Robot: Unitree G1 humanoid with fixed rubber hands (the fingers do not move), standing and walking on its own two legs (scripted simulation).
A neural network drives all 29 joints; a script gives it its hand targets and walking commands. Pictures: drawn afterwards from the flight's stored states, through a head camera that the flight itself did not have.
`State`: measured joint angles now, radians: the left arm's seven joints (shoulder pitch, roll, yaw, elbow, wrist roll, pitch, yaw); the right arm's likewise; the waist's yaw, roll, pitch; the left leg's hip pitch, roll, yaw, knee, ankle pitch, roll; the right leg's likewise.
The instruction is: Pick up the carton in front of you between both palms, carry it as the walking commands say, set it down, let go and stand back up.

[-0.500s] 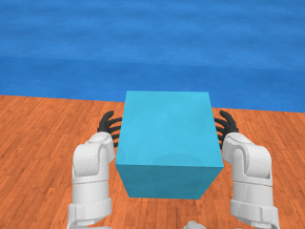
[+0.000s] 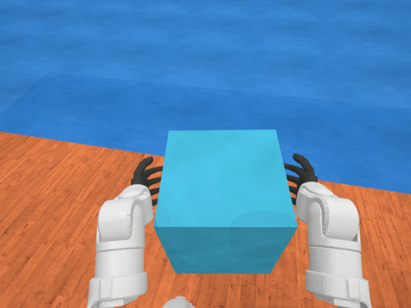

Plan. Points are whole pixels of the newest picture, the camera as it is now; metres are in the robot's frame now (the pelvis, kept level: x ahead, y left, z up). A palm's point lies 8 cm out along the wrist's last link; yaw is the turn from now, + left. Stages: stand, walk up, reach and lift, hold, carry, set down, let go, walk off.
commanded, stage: carry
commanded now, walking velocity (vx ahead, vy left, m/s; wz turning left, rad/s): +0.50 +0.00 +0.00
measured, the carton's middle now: (222, 206) +0.34 +0.02 +0.00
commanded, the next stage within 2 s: none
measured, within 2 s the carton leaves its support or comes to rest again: neither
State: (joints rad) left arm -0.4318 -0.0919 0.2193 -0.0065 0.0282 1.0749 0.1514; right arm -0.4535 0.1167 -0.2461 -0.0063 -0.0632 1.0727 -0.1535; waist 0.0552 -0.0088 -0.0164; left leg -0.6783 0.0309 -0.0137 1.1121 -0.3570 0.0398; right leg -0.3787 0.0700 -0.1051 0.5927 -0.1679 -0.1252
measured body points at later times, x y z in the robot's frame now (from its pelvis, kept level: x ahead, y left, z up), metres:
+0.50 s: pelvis +0.25 +0.04 -0.03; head +0.31 +0.05 +0.41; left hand +0.62 +0.17 +0.04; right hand +0.59 -0.14 +0.05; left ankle +0.31 +0.08 -0.76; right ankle +0.25 -0.10 -0.74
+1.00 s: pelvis +0.31 +0.01 -0.04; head +0.30 +0.02 +0.41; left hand +0.65 +0.17 +0.07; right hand +0.65 -0.14 +0.07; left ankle +0.31 +0.08 -0.76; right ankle +0.32 -0.09 -0.77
